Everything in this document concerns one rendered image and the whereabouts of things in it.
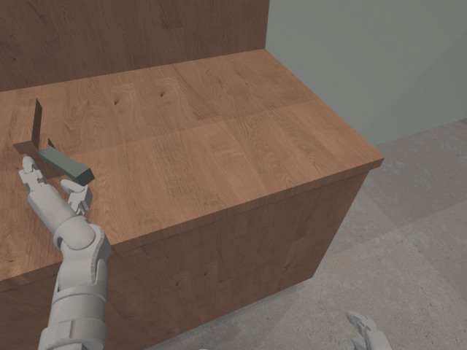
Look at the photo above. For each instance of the robot left forearm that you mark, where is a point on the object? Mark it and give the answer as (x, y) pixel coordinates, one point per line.
(77, 311)

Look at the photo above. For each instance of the robot left hand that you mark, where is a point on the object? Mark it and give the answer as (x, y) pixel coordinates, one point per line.
(45, 200)

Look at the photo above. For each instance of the robot right hand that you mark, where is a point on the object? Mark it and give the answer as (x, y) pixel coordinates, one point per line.
(374, 339)

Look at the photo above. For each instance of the counter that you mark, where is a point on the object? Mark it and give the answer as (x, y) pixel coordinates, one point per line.
(220, 177)

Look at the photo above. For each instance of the tap lever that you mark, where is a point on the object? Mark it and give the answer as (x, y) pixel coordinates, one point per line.
(78, 172)

